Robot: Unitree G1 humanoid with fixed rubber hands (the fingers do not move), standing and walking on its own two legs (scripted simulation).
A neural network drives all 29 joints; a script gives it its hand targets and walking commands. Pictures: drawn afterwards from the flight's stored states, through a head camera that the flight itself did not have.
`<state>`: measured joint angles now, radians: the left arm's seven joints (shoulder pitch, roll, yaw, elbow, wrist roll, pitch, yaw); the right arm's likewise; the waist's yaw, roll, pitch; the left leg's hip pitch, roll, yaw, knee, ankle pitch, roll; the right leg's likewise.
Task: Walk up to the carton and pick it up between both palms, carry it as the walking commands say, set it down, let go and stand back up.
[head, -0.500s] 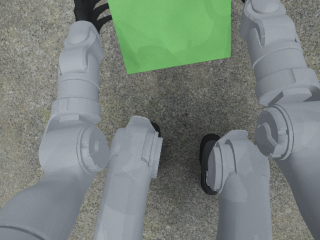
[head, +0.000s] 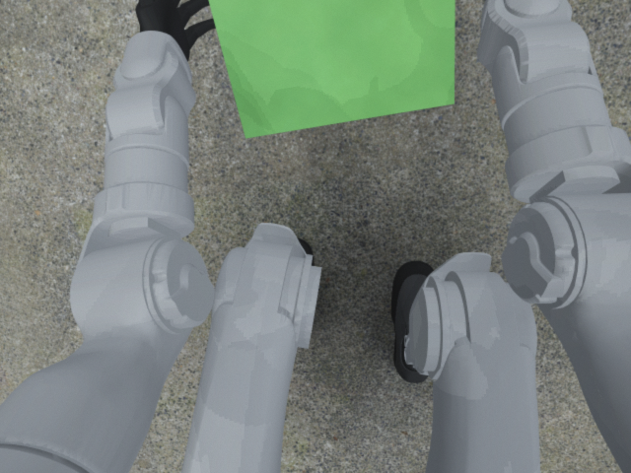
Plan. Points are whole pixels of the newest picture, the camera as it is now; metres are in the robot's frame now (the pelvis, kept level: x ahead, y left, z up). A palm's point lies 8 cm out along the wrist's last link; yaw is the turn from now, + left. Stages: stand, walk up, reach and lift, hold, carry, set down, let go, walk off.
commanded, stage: set down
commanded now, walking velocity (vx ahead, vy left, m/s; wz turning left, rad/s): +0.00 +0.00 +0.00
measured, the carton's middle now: (333, 17) +0.56 +0.08 -0.25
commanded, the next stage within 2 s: none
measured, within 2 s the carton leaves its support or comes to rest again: rests again in 1.40 s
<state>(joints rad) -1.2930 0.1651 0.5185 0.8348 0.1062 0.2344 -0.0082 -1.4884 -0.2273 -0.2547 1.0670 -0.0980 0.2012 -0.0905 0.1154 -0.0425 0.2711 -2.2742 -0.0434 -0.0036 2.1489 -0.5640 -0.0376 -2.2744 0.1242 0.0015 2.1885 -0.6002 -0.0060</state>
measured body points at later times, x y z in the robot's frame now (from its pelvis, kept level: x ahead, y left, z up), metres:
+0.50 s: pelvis +0.01 +0.00 +0.00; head +0.38 +0.01 +0.25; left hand +0.52 +0.24 -0.17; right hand +0.59 -0.08 -0.17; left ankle +0.11 +0.12 -0.34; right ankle +0.10 -0.10 -0.34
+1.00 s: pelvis +0.01 +0.00 +0.00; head +0.38 +0.01 +0.25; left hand +0.53 +0.24 -0.17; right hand +0.60 -0.08 -0.17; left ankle +0.11 +0.12 -0.34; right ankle +0.10 -0.10 -0.34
